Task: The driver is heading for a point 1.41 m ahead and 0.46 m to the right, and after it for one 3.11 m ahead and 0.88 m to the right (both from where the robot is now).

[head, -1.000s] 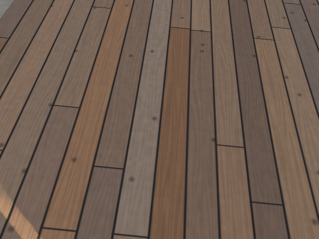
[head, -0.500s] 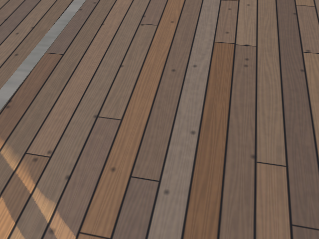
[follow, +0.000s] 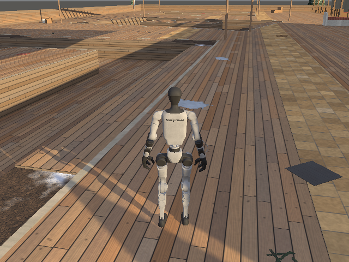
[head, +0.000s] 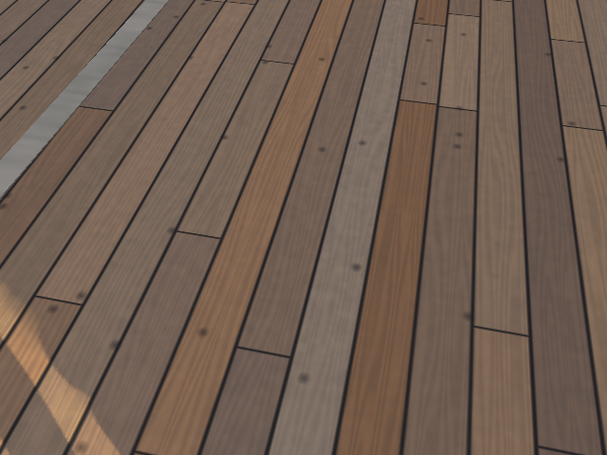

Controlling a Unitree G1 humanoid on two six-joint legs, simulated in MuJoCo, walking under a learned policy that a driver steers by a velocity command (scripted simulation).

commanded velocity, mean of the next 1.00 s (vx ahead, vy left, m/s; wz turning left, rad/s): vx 0.29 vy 0.00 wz -0.07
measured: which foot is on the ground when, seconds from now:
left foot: down 0.00-0.84, up 0.86-1.00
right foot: down 0.00-0.48, up 0.50-0.84, down 0.86-1.00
